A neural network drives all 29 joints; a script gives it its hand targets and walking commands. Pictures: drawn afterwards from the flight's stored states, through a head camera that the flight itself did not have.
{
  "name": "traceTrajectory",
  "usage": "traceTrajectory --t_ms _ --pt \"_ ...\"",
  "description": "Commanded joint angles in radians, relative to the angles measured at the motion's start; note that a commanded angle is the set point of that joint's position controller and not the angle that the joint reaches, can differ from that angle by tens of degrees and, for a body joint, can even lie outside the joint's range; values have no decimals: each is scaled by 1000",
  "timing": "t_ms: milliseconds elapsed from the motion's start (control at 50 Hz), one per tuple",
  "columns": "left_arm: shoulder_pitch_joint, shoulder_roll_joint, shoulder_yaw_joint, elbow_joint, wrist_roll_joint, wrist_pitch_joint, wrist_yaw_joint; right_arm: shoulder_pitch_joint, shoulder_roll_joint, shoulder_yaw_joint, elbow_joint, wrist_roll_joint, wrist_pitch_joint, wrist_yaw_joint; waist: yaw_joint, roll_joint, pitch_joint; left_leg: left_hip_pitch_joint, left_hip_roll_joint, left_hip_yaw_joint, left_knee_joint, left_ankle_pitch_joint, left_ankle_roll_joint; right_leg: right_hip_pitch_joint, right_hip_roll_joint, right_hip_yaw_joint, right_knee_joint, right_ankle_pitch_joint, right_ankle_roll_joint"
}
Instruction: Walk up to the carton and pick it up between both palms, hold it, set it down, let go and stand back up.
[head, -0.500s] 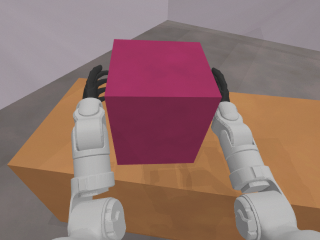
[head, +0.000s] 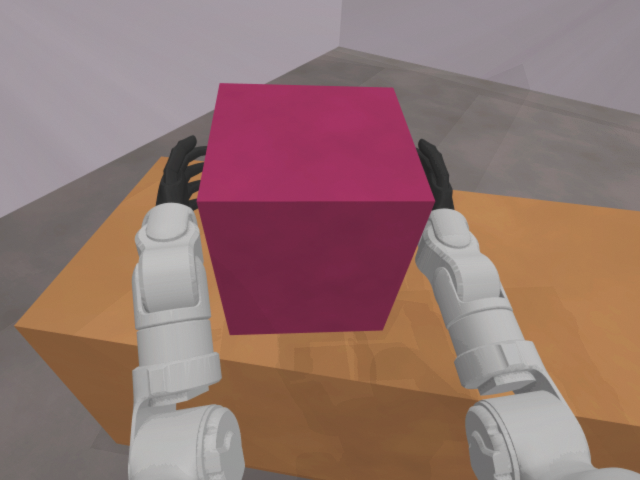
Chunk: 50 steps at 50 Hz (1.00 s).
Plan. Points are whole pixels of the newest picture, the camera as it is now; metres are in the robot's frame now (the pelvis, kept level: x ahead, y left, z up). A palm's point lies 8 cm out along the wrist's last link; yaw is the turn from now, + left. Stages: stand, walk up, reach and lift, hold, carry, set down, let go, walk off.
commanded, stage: hold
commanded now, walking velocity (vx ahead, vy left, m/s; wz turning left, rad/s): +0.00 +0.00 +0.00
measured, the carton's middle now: (307, 216) +0.38 +0.01 +0.16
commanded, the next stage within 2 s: none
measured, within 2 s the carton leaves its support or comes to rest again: neither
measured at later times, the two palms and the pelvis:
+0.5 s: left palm (184, 206) +0.37 +0.15 +0.20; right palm (436, 202) +0.36 -0.15 +0.19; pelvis +0.01 +0.00 +0.00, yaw +0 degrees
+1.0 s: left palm (189, 198) +0.37 +0.14 +0.20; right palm (440, 204) +0.36 -0.16 +0.19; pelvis +0.00 +0.00 +0.00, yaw -1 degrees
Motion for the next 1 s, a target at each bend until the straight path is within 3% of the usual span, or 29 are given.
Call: traceTrajectory --t_ms 0,40,60,180,220,260,380,400,440,500,560,620,660,700,760,880,940,980 --pt "-580 -503 -437 13 -139 -50 -134 -707 521 309 -225 7 -64 134 -20 87 -311 -132 -49 80 -98 11 12 139 70 -31 -3 -54 6" --pt "-572 -486 -404 52 -121 -45 -130 -701 496 293 -172 -1 -66 145 -15 74 -316 -113 -37 77 -108 10 14 135 70 -37 -4 -68 6" --pt "-580 -499 -425 33 -131 -50 -127 -695 490 286 -180 -1 -73 149 -24 95 -343 -102 -36 75 -100 16 4 138 76 -40 5 -52 4" --pt "-500 -506 -433 5 -139 -43 -119 -716 488 368 -275 58 -96 132 -3 69 -418 6 -52 82 -14 295 -14 179 83 -33 13 135 10" --pt "-522 -496 -453 -52 -142 -51 -118 -704 506 390 -275 64 -91 124 -3 80 -435 -5 -60 85 -10 295 -18 186 87 -29 19 148 12" --pt "-512 -482 -457 -52 -146 -54 -113 -690 508 409 -283 69 -88 121 -3 56 -431 -22 -59 82 -10 297 -12 202 77 -25 15 168 16" --pt "-454 -473 -464 -67 -138 -31 -119 -644 509 432 -304 78 -61 106 3 59 -342 -38 -66 81 -23 275 -10 211 79 -23 10 186 21" --pt "-467 -482 -470 -65 -140 -29 -122 -645 497 419 -293 84 -59 105 -13 80 -334 -36 -63 81 -30 258 -16 193 77 -20 6 154 15" --pt "-424 -467 -471 -78 -132 -21 -127 -622 505 434 -317 96 -58 100 -3 80 -332 -37 -65 79 -16 307 -16 218 74 -18 12 218 16" --pt "-468 -480 -487 -110 -147 -21 -135 -610 502 419 -311 93 -46 94 -37 83 -329 -34 -62 74 -23 276 -23 205 71 -21 12 195 10" --pt "-460 -470 -493 -138 -150 -27 -140 -581 535 435 -324 92 -43 92 -29 61 -351 -37 -72 74 -24 292 -17 228 71 -18 10 231 23" --pt "-492 -484 -508 -101 -169 -39 -138 -629 505 414 -338 84 -46 93 -41 99 -345 -57 -67 66 -36 236 -21 195 66 -19 5 170 18" --pt "-526 -497 -506 -77 -170 -44 -129 -659 499 384 -317 64 -54 107 -41 117 -328 -79 -59 61 -54 155 -20 151 73 -34 6 65 6" --pt "-560 -498 -497 -55 -176 -48 -120 -687 499 356 -304 33 -60 122 -30 92 -348 -106 -50 60 -79 76 -10 141 75 -41 0 -14 7" --pt "-565 -498 -493 -38 -181 -58 -111 -683 519 357 -275 27 -66 136 -17 63 -375 -93 -44 66 -76 93 6 146 72 -29 4 15 7" --pt "-513 -483 -381 71 -112 -30 -124 -698 487 317 -195 13 -68 143 21 52 -306 -113 -44 88 -102 33 20 148 73 -31 -3 -44 13" --pt "-504 -462 -366 59 -93 -15 -133 -690 482 317 -177 20 -66 139 16 56 -314 -102 -50 101 -86 90 16 178 71 -28 -2 4 18" --pt "-533 -482 -396 13 -128 -34 -126 -730 504 349 -245 42 -81 137 18 63 -385 -70 -54 96 -53 154 11 185 73 -29 7 46 9"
